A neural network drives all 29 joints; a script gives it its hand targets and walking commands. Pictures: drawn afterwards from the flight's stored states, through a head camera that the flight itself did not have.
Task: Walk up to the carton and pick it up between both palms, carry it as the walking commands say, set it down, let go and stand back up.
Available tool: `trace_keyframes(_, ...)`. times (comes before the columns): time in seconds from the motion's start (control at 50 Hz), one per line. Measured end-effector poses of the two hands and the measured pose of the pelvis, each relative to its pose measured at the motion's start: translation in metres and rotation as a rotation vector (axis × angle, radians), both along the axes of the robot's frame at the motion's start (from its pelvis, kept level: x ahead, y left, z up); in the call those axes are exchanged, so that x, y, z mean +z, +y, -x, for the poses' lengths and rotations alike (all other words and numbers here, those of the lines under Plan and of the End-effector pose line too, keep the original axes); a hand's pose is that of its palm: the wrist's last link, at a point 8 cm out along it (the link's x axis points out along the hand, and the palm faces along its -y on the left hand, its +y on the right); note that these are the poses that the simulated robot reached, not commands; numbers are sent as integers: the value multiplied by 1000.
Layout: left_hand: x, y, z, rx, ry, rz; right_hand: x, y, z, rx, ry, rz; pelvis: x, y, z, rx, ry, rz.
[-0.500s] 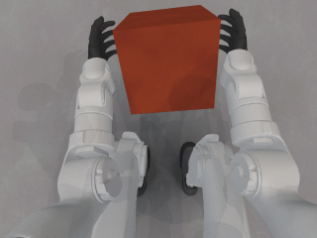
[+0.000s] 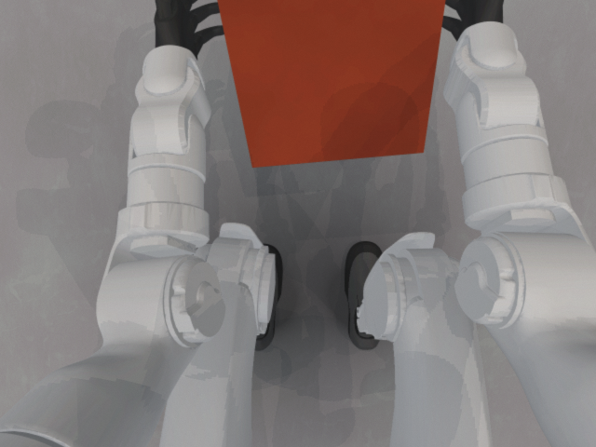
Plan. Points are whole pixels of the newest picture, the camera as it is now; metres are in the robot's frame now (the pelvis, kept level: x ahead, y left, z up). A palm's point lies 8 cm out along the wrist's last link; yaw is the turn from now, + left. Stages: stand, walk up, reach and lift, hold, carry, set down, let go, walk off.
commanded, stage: set down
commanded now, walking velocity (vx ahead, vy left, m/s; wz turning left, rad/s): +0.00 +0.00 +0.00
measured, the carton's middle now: (326, 44) +0.55 +0.01 -0.26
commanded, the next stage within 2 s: none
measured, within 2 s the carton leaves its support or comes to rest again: rests again in 2.00 s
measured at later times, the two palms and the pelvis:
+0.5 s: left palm (177, 29) +0.53 +0.16 -0.15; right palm (477, 8) +0.56 -0.14 -0.15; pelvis +0.00 +0.00 -0.01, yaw +0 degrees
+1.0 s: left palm (177, 22) +0.54 +0.16 -0.15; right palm out of the picture +0.57 -0.14 -0.15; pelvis +0.01 +0.00 -0.01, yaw +0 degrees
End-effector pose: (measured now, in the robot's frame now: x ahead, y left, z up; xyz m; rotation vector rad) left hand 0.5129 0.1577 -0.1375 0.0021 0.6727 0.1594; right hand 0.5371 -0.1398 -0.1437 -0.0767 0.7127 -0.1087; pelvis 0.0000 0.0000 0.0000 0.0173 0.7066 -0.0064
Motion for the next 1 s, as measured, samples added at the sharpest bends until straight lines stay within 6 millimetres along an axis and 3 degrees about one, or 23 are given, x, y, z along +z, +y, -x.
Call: trace_keyframes(1.0,-15,7,-26,-23,-32,54,-11,-3,-29,93,-30,-23,-12,0,-9,-7,0,-4)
